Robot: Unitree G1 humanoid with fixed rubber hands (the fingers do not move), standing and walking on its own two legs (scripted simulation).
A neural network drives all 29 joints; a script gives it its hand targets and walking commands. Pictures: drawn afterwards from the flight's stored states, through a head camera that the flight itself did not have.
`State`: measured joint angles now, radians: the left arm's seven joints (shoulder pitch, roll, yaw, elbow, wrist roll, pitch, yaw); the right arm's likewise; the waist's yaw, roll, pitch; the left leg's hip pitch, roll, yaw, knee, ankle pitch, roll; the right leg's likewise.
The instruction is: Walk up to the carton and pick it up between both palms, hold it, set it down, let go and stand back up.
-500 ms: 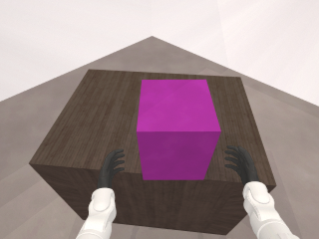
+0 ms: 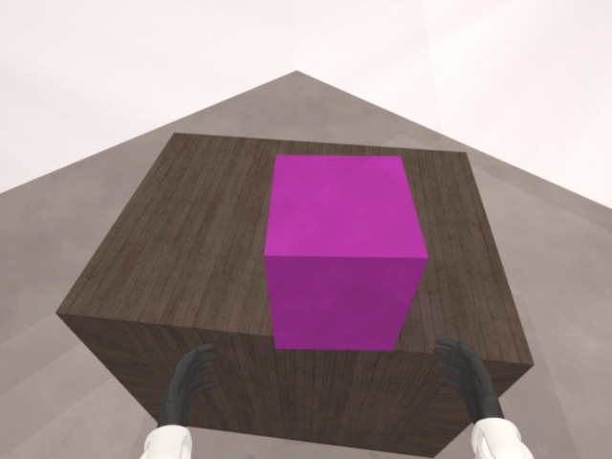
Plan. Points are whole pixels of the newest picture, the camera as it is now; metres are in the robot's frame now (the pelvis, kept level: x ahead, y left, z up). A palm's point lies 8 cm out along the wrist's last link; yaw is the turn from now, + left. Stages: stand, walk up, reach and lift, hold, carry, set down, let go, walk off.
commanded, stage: set down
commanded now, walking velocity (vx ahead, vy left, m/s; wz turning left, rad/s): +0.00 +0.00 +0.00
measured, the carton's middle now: (335, 255) +0.43 -0.06 +0.00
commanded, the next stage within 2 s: let go in 0.96 s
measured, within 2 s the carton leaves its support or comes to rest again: neither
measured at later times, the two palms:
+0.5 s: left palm (151, 437) +0.19 +0.21 -0.06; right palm (481, 426) +0.17 -0.22 -0.05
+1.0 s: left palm out of the picture +0.17 +0.23 -0.08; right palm (478, 454) +0.15 -0.21 -0.08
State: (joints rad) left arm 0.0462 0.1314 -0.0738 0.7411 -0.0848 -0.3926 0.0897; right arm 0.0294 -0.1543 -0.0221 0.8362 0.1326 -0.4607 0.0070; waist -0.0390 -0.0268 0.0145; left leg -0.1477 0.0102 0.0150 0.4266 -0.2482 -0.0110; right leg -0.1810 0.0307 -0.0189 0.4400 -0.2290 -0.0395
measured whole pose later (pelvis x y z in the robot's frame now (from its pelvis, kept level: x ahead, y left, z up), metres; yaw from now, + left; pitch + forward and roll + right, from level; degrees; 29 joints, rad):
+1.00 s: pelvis +0.00 +0.01 +0.00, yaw -1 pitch -4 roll +0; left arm 0.16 0.21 -0.02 0.55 -0.01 0.12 0.03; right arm 0.18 -0.16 -0.04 0.71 -0.02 -0.16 0.03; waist 0.01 -0.01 0.08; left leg -0.08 0.01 0.04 0.38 -0.23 0.00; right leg -0.11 0.03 0.00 0.38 -0.20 -0.03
